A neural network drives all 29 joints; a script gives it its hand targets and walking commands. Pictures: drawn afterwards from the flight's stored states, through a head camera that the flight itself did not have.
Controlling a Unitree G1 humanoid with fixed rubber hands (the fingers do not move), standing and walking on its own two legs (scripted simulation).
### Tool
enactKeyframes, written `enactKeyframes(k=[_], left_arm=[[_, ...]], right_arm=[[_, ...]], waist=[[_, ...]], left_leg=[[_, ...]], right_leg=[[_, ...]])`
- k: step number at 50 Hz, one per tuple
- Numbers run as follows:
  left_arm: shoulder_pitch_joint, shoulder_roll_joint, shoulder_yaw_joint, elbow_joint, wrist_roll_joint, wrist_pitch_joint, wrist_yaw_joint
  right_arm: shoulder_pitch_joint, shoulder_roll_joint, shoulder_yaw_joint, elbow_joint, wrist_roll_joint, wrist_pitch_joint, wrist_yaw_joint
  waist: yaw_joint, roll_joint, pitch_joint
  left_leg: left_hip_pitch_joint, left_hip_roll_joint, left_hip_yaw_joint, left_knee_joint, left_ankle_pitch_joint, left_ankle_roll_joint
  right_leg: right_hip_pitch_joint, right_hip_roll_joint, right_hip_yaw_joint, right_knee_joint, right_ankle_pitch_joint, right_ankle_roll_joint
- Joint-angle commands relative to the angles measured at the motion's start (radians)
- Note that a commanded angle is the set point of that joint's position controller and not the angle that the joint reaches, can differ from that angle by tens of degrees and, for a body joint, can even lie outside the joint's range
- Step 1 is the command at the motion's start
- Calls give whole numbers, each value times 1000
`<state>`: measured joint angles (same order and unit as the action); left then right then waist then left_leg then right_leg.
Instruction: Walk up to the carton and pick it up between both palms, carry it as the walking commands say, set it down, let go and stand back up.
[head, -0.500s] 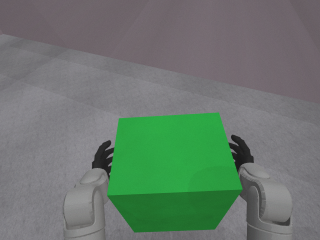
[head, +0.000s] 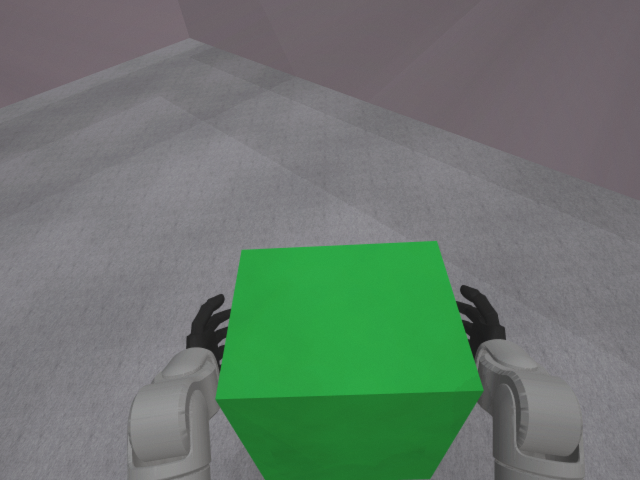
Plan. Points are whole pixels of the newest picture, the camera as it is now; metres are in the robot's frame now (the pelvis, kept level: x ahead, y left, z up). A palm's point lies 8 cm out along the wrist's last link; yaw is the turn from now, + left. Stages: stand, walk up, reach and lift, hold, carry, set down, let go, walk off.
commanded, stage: carry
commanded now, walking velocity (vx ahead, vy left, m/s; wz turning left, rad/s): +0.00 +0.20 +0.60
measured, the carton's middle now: (343, 373) +0.26 +0.00 +0.01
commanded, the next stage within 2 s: none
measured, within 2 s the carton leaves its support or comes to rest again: neither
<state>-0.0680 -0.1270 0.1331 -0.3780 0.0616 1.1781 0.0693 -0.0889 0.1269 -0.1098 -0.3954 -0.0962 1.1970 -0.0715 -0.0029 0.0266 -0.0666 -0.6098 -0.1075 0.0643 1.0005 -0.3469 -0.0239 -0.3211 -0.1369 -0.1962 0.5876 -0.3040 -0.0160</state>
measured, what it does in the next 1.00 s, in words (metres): steps to the left, turning left: left foot, then right foot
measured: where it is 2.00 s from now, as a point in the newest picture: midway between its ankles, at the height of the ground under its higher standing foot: outside the picture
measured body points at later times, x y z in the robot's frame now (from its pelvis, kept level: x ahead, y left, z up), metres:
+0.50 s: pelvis -0.06 +0.17 -0.02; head -0.04 +0.16 +0.43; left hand +0.14 +0.41 +0.05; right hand +0.24 +0.11 +0.05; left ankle +0.01 +0.25 -0.73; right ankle -0.04 +0.09 -0.72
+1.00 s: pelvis -0.17 +0.31 -0.02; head -0.15 +0.34 +0.43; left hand -0.05 +0.60 +0.03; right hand +0.14 +0.35 +0.04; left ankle -0.17 +0.44 -0.73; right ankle -0.11 +0.18 -0.67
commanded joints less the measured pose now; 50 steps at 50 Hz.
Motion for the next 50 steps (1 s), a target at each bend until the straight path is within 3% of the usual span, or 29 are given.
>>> enactKeyframes(k=[1, 4, 9, 10, 11, 12, 13, 14, 16, 17, 20, 22, 24, 26, 27, 28, 29, 30, 31, 33, 34, 40, 42, 43, 44, 45, 46, 48, 50], left_arm=[[-474, -793, -707, -129, -371, 5, -259], [-438, -771, -681, -126, -347, 13, -249], [-387, -773, -681, -113, -311, 8, -234], [-387, -778, -690, -115, -307, 8, -231], [-387, -781, -697, -119, -302, 9, -230], [-402, -773, -704, -123, -300, 13, -232], [-436, -785, -725, -142, -309, 16, -236], [-446, -817, -745, -120, -319, 9, -239], [-519, -877, -800, -176, -374, -12, -243], [-546, -881, -808, -204, -392, -15, -241], [-532, -860, -799, -215, -407, -14, -237], [-499, -836, -786, -196, -402, -7, -242], [-478, -821, -776, -172, -395, -1, -250], [-456, -817, -757, -139, -387, 5, -261], [-444, -812, -746, -121, -381, 8, -264], [-418, -834, -729, -85, -360, -1, -266], [-405, -818, -728, -76, -356, 6, -266], [-442, -811, -729, -114, -367, 3, -266], [-455, -801, -730, -119, -371, 6, -266], [-465, -787, -722, -135, -374, 8, -261], [-463, -779, -711, -138, -369, 10, -258], [-393, -764, -686, -117, -323, 10, -239], [-397, -774, -695, -110, -312, 6, -231], [-399, -780, -700, -111, -308, 7, -229], [-423, -773, -702, -119, -304, 7, -228], [-429, -782, -726, -129, -306, 13, -231], [-438, -817, -747, -117, -317, 5, -233], [-508, -882, -802, -158, -376, -15, -239], [-560, -890, -817, -204, -415, -22, -236]], right_arm=[[-475, 818, 752, -69, 379, -3, 218], [-463, 815, 748, -67, 376, 4, 212], [-458, 823, 734, -56, 386, 12, 223], [-442, 833, 734, -51, 389, 11, 228], [-425, 837, 733, -44, 387, 8, 233], [-410, 832, 722, -24, 378, 6, 239], [-417, 818, 702, -24, 376, -2, 242], [-429, 837, 705, -43, 383, -7, 246], [-453, 864, 712, -97, 374, -28, 244], [-450, 866, 706, -111, 373, -33, 238], [-414, 837, 695, -124, 352, -35, 226], [-387, 819, 701, -112, 340, -32, 222], [-382, 807, 713, -102, 332, -28, 221], [-410, 802, 728, -106, 330, -21, 219], [-442, 807, 735, -110, 331, -17, 220], [-492, 791, 756, -134, 341, -7, 223], [-500, 785, 740, -89, 336, -5, 224], [-512, 811, 750, -94, 365, -10, 223], [-491, 813, 756, -78, 373, -4, 222], [-472, 811, 750, -70, 377, -2, 219], [-472, 809, 747, -70, 374, 0, 216], [-468, 808, 736, -71, 382, 12, 218], [-454, 823, 733, -55, 390, 13, 228], [-439, 831, 734, -51, 391, 10, 234], [-431, 837, 727, -38, 391, 7, 240], [-413, 816, 707, -21, 379, 1, 249], [-420, 832, 704, -43, 384, -4, 252], [-450, 862, 709, -93, 374, -25, 249], [-449, 858, 693, -121, 366, -37, 238]], waist=[[-11, -158, -164], [1, -252, -177], [7, -347, -243], [-5, -302, -266], [-18, -155, -297], [-28, 112, -287], [-22, 362, -292], [-14, 287, -344], [-7, 172, -370], [-6, 170, -375], [-9, 149, -371], [-9, 132, -363], [-4, 137, -346], [20, 105, -322], [35, -23, -280], [39, -476, -219], [15, -297, -119], [12, -146, -142], [6, -81, -154], [-7, -148, -150], [-5, -194, -147], [12, -347, -219], [-3, -314, -257], [-17, -160, -291], [-19, 92, -269], [-21, 390, -276], [-15, 310, -333], [-5, 175, -365], [-4, 162, -380]], left_leg=[[-62, 126, -45, 106, 47, -31], [35, 120, 48, -81, -13, -28], [172, 102, 140, -435, 5, 9], [267, 89, 150, -562, 87, 18], [423, 107, 71, -631, 154, 39], [551, 303, -207, -636, 462, 110], [545, 463, -469, -605, 736, 221], [589, 429, -394, -537, 824, 236], [561, 339, -249, -480, 714, 200], [539, 313, -229, -482, 628, 197], [470, 292, -284, -566, 365, 210], [438, 307, -350, -626, 278, 210], [366, 283, -352, -692, 248, 149], [238, 192, -265, -693, 178, 17], [41, 115, -208, -583, 85, -48], [-65, -16, -54, -76, -182, -58], [-163, 119, -110, 133, -171, -14], [-127, 138, -159, 203, -104, -1], [-101, 133, -135, 229, -37, -5], [-83, 128, -45, 152, 40, -30], [-54, 123, -6, 91, 24, -35], [133, 117, 119, -302, -31, -9], [252, 96, 150, -527, 70, 11], [410, 105, 82, -614, 131, 30], [542, 276, -151, -613, 442, 84], [555, 461, -464, -607, 734, 208], [601, 437, -412, -537, 839, 232], [572, 353, -273, -488, 739, 191], [527, 304, -232, -507, 556, 189]], right_leg=[[157, -274, 102, -138, 505, -38], [148, -263, 34, -100, 649, -19], [223, -310, 16, -29, 592, 37], [200, -296, -6, 36, 549, 67], [86, -240, -25, 183, 397, 97], [-191, -131, -36, 351, -68, 144], [-362, -4, -26, 499, -497, 170], [-340, -14, 77, 603, -478, 148], [-335, -18, 109, 614, -309, 140], [-319, -12, 105, 589, -238, 134], [-235, 25, 92, 480, -195, 110], [-174, 47, 97, 377, -188, 88], [-35, 78, 81, 201, -186, 58], [226, 91, 25, -143, -81, 32], [398, -62, 176, -291, -94, -14], [256, -486, 603, -360, 22, -188], [160, -526, 532, -358, 238, -192], [164, -448, 413, -296, 308, -151], [148, -375, 279, -242, 349, -105], [165, -273, 101, -149, 478, -36], [154, -260, 67, -129, 553, -23], [205, -304, 15, -70, 584, 31], [207, -300, -17, 28, 527, 75], [105, -246, -40, 174, 378, 104], [-140, -158, -32, 348, -96, 130], [-370, -3, -45, 491, -499, 178], [-354, -18, 66, 606, -481, 155], [-351, -22, 98, 643, -315, 143], [-300, -14, 95, 594, -199, 134]])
